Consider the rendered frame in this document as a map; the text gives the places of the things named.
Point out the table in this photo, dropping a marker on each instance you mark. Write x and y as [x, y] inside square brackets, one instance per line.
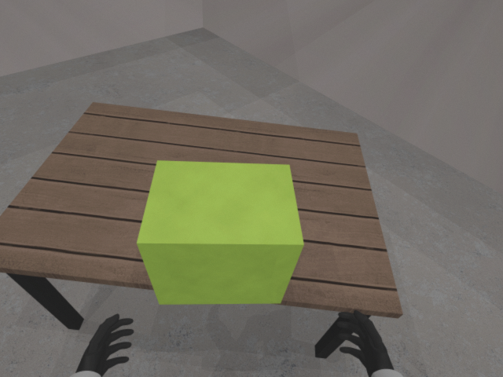
[79, 216]

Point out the carton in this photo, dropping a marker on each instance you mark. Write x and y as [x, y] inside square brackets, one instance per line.
[220, 233]

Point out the left robot hand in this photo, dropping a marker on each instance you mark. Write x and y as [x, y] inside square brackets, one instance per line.
[96, 354]

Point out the right robot hand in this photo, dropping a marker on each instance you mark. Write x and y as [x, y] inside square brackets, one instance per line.
[373, 353]

